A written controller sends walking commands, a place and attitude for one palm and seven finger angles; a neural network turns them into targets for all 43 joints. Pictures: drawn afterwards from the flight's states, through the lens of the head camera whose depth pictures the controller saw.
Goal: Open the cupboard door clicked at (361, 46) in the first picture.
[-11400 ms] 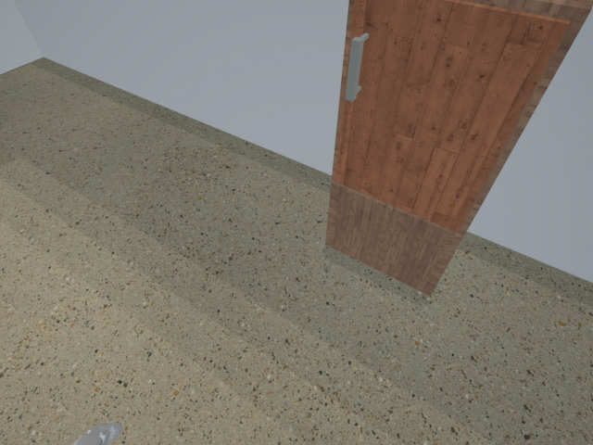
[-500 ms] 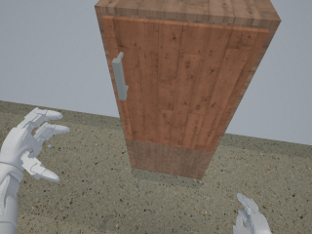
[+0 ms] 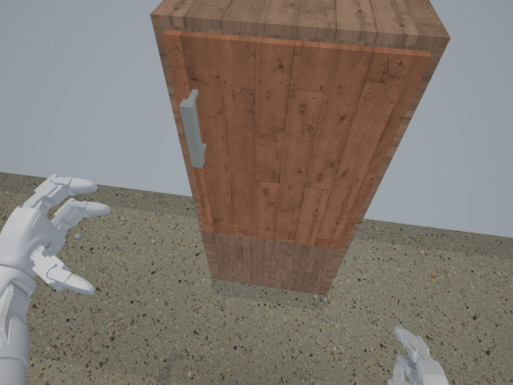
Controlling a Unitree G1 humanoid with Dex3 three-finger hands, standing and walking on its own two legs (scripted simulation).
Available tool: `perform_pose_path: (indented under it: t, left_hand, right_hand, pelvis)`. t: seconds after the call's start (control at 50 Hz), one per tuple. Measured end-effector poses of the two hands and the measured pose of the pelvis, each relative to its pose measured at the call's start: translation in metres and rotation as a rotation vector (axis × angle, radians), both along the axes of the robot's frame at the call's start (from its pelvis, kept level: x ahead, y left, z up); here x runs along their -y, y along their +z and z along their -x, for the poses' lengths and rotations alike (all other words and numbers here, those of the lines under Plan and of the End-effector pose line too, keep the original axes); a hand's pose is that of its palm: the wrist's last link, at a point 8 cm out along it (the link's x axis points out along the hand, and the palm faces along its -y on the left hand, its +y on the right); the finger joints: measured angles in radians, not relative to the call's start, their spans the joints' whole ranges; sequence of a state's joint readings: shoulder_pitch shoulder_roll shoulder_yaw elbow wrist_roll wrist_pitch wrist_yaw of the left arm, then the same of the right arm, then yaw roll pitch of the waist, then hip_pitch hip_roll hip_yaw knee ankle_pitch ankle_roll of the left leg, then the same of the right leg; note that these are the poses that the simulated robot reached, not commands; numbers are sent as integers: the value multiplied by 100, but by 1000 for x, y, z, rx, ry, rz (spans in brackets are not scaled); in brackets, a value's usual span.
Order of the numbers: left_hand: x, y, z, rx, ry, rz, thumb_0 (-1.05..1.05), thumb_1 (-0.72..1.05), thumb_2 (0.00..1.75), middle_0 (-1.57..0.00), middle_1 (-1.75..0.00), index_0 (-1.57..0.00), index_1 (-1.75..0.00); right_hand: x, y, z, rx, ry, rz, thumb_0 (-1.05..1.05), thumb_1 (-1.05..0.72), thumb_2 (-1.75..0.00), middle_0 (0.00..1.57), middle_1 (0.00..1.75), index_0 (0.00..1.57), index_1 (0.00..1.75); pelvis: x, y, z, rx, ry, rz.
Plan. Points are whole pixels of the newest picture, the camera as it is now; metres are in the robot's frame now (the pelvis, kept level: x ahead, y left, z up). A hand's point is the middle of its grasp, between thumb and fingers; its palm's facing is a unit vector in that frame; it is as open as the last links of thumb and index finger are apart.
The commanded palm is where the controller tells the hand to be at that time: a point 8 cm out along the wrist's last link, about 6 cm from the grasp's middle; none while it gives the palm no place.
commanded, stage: raise the hand with hooked fingers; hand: left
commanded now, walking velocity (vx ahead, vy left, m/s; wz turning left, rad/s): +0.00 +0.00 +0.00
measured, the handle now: (196, 129) +0.56 +0.16 +0.08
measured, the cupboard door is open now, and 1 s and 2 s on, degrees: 0 0 0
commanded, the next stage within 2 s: move the hooked fingers beside the handle in 0.04 s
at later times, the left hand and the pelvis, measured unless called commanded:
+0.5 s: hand (102, 205) +0.34 +0.26 +0.10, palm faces -0.09 -1.00 +0.00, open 14.0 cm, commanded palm +0.32 +0.32 +0.10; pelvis -0.01 +0.00 +0.00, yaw +0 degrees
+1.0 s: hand (129, 173) +0.41 +0.24 +0.10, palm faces -0.10 -0.99 +0.00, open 14.0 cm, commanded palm +0.39 +0.30 +0.09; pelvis +0.00 +0.00 -0.01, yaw -1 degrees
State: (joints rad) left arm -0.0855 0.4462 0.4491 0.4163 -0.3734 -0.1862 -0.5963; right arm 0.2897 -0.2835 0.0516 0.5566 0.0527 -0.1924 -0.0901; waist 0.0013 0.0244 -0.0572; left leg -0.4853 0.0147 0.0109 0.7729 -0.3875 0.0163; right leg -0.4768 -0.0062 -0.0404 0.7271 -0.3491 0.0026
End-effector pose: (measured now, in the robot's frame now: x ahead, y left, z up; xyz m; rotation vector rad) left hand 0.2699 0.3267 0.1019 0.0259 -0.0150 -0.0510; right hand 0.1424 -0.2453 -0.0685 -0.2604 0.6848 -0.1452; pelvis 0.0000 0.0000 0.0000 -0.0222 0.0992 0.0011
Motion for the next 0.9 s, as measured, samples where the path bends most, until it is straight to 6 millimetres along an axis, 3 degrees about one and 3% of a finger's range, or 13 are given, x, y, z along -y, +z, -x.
perform_pose_path:
  t: [0.24, 0.5, 0.7, 0.9]
  left_hand:
    - [-7, -1, 3, -4, 1, 14, -1, -51, 30, -30, -120, -30, -120]
    - [11, -1, -57, -9, -40, 22, -1, -51, 30, -30, -120, -30, -120]
    - [11, -3, -78, -17, -35, 21, -1, -50, 30, -30, -120, -30, -120]
    - [25, -4, -112, -20, -56, 21, -1, -51, 30, -30, -120, -30, -120]
  right_hand:
    - [-11, 0, -4, 16, 33, -3, 2, -90, -90, 20, 30, 21, 30]
    - [1, -9, 22, -74, -22, 21, 2, -90, -90, 20, 30, 21, 30]
    - [16, -22, 55, -207, -73, 27, 1, -91, -90, 20, 30, 20, 30]
    - [21, -30, 68, -281, -99, 34, 1, -91, -90, 20, 30, 20, 30]
  pelvis:
    - [-4, -1, 6, 6, 11, 2]
    - [-3, -4, 9, -29, 1, 0]
    - [-1, -6, 4, -61, -7, -1]
    - [1, -8, 3, -93, -6, 0]
